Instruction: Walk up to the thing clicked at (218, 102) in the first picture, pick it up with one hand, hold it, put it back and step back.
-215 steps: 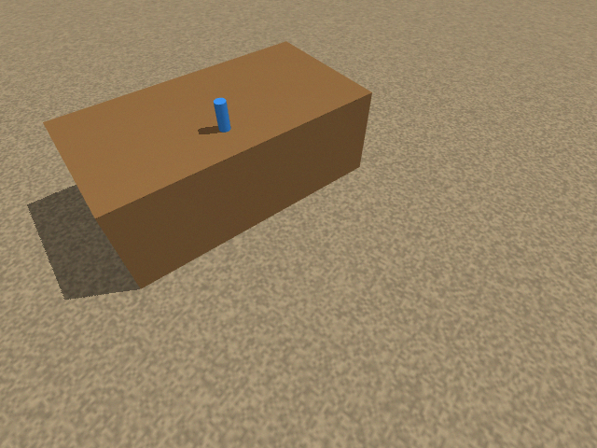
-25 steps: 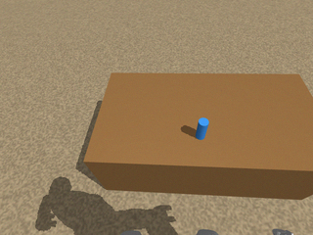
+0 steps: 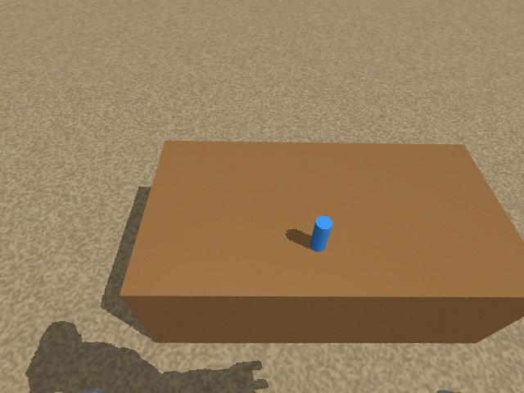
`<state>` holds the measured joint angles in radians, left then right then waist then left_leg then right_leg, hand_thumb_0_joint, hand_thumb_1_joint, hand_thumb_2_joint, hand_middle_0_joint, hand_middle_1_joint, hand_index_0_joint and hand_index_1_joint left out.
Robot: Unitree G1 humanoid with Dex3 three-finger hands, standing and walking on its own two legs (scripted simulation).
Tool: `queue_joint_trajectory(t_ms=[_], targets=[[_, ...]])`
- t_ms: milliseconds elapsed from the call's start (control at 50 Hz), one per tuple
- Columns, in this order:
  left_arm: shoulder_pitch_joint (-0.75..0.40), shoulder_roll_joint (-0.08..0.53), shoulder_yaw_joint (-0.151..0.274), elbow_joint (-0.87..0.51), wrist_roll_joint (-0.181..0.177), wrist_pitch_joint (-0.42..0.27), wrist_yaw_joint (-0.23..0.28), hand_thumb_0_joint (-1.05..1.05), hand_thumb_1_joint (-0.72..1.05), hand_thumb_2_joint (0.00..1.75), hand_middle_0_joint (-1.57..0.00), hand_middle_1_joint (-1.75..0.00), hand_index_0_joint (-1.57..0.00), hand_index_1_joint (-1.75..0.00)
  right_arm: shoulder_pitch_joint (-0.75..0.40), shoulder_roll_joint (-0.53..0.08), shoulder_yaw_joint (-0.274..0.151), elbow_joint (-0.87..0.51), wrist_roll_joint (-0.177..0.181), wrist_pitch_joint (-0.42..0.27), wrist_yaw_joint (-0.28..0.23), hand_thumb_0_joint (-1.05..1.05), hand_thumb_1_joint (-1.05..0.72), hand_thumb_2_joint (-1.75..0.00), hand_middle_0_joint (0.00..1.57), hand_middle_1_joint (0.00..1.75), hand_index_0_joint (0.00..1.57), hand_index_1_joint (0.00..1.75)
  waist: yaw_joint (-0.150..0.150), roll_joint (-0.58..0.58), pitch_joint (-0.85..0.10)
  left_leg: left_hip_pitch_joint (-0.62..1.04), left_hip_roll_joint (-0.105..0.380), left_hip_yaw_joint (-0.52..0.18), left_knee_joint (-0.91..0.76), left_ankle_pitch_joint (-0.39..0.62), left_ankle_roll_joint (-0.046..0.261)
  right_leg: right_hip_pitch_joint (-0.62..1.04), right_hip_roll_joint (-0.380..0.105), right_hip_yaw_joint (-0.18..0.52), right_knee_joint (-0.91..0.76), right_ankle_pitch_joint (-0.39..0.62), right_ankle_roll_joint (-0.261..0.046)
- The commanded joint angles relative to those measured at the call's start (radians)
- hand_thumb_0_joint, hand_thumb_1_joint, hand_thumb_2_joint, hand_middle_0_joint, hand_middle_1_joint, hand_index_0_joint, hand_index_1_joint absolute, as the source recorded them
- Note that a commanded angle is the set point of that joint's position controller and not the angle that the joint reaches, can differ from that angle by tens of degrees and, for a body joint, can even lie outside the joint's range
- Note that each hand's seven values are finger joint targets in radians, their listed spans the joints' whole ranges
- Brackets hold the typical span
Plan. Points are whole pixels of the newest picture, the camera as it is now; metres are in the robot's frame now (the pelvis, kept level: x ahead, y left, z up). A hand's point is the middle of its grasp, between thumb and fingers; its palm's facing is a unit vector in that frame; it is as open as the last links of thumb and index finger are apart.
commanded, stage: walk up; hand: right
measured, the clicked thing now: (320, 234) +0.56 -0.16 -0.29
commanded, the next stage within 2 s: stand in 0.94 s
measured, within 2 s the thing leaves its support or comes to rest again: neither
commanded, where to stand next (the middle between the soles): +0.08 -0.01 m, yaw -2 degrees
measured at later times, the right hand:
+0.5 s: hand out of the picture +0.10 -0.26 -0.14, palm faces +0.00 +0.93 -0.36, open 7.4 cm
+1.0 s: hand out of the picture +0.09 -0.26 -0.14, palm faces +0.03 +0.94 -0.35, open 7.4 cm
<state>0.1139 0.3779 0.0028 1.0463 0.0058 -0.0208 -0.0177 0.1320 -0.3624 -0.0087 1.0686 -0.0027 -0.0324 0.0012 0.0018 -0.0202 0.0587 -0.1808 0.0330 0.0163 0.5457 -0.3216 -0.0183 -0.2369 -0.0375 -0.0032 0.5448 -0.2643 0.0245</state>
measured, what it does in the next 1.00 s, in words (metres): stands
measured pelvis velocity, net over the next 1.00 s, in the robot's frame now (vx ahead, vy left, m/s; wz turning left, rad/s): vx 0.01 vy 0.00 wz -0.02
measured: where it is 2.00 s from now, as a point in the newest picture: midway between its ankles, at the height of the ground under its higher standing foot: outside the picture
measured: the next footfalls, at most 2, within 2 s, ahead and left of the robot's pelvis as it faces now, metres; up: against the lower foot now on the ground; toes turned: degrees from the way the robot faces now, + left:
none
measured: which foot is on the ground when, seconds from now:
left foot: down 0.00-1.00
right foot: down 0.00-1.00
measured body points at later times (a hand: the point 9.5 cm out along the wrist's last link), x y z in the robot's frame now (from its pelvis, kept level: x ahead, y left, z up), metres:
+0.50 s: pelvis +0.01 +0.00 +0.01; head +0.02 +0.00 +0.46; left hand +0.10 +0.30 -0.12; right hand +0.10 -0.31 -0.12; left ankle -0.02 +0.13 -0.73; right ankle +0.02 -0.14 -0.73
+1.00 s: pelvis +0.01 +0.00 +0.01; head +0.02 +0.00 +0.46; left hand +0.11 +0.29 -0.12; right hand +0.09 -0.31 -0.12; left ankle -0.02 +0.13 -0.73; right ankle +0.02 -0.14 -0.73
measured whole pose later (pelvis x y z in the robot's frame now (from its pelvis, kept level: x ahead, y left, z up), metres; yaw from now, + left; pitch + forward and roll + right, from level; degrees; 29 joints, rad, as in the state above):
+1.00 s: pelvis +0.01 +0.00 +0.01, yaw -1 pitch -3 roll +0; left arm 0.08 0.35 0.01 1.13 0.01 -0.01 -0.01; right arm 0.09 -0.35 -0.02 1.13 0.00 -0.01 0.00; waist 0.00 0.00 0.06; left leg -0.05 0.04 0.04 0.34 -0.24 -0.03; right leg -0.14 -0.03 0.01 0.38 -0.19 0.02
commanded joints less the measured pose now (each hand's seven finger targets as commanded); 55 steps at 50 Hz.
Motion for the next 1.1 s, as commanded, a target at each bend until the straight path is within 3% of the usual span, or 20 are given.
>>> queue_joint_trajectory(t_ms=[0, 60, 180, 380, 640, 900, 920, 980, 1080], targets=[[-0.046, 0.214, 0.047, -0.04, -0.009, -0.013, 0.016, 0.0, 0.9, 0.9, -0.2, -0.3, -0.2, -0.3, -0.05, -0.238, -0.053, -0.046, -0.003, -0.023, -0.015, 0.0, -0.9, -0.9, 0.2, 0.3, 0.2, 0.3, 0.001, 0.05, -0.086, -0.011, 0.088, -0.084, -0.142, 0.216, 0.065, 0.08, -0.079, 0.082, -0.082, 0.263, -0.082], [-0.053, 0.213, 0.043, -0.025, -0.005, -0.012, 0.015, 0.0, 0.9, 0.9, -0.2, -0.3, -0.2, -0.3, -0.074, -0.232, -0.053, -0.043, -0.003, -0.018, -0.013, 0.0, -0.9, -0.9, 0.2, 0.3, 0.2, 0.3, 0.001, 0.035, -0.094, 0.012, 0.086, -0.073, -0.148, 0.189, 0.067, 0.079, -0.08, 0.085, -0.115, 0.233, -0.076], [-0.075, 0.209, 0.045, -0.008, -0.005, -0.012, 0.018, 0.0, 0.9, 0.9, -0.2, -0.3, -0.2, -0.3, -0.08, -0.225, -0.054, -0.023, -0.002, -0.015, -0.016, 0.0, -0.9, -0.9, 0.2, 0.3, 0.2, 0.3, -0.006, 0.008, -0.128, 0.067, 0.086, -0.049, -0.147, 0.305, 0.056, 0.107, -0.088, 0.078, -0.123, 0.327, -0.073], [-0.093, 0.2, 0.049, 0.011, 0.001, -0.004, 0.016, 0.0, 0.9, 0.9, -0.2, -0.3, -0.2, -0.3, -0.1, -0.225, -0.053, -0.011, -0.007, -0.009, -0.012, 0.0, -0.9, -0.9, 0.2, 0.3, 0.2, 0.3, -0.006, 0.003, -0.082, 0.062, 0.085, -0.049, -0.2, 0.236, 0.053, 0.099, -0.076, 0.079, -0.169, 0.237, -0.061], [-0.079, 0.187, 0.051, 0.014, 0.0, -0.001, 0.017, 0.0, 0.9, 0.9, -0.2, -0.3, -0.2, -0.3, -0.087, -0.215, -0.051, -0.002, -0.007, -0.011, -0.014, 0.0, -0.9, -0.9, 0.2, 0.3, 0.2, 0.3, -0.001, 0.021, -0.112, 0.111, 0.092, -0.037, -0.225, 0.32, 0.045, 0.131, -0.073, 0.071, -0.177, 0.306, -0.051], [-0.085, 0.182, 0.053, 0.011, 0.002, 0.0, 0.019, 0.0, 0.9, 0.9, -0.2, -0.3, -0.2, -0.3, -0.076, -0.205, -0.053, -0.006, -0.01, -0.006, -0.014, 0.0, -0.9, -0.9, 0.2, 0.3, 0.2, 0.3, -0.004, 0.012, -0.071, 0.099, 0.087, -0.029, -0.247, 0.243, 0.043, 0.111, -0.067, 0.088, -0.198, 0.262, -0.05], [-0.101, 0.183, 0.045, 0.012, -0.003, -0.003, 0.022, 0.0, 0.9, 0.9, -0.2, -0.3, -0.2, -0.3, -0.109, -0.197, -0.046, -0.008, -0.002, -0.001, -0.014, 0.0, -0.9, -0.9, 0.2, 0.3, 0.2, 0.3, -0.007, 0.026, -0.048, 0.087, 0.107, -0.049, -0.266, 0.329, 0.028, 0.109, -0.085, 0.091, -0.211, 0.327, -0.045], [-0.085, 0.182, 0.044, 0.019, -0.005, -0.006, 0.026, 0.0, 0.9, 0.9, -0.2, -0.3, -0.2, -0.3, -0.099, -0.209, -0.048, -0.002, 0.001, 0.003, -0.012, 0.0, -0.9, -0.9, 0.2, 0.3, 0.2, 0.3, -0.006, 0.025, -0.089, 0.122, 0.114, -0.05, -0.263, 0.383, 0.024, 0.146, -0.089, 0.087, -0.21, 0.372, -0.043], [-0.085, 0.182, 0.039, 0.024, -0.004, -0.008, 0.026, 0.0, 0.9, 0.9, -0.2, -0.3, -0.2, -0.3, -0.098, -0.199, -0.042, 0.008, -0.001, 0.006, -0.01, 0.0, -0.9, -0.9, 0.2, 0.3, 0.2, 0.3, -0.01, 0.021, -0.107, 0.135, 0.108, -0.041, -0.272, 0.34, 0.022, 0.156, -0.09, 0.088, -0.237, 0.351, -0.038]])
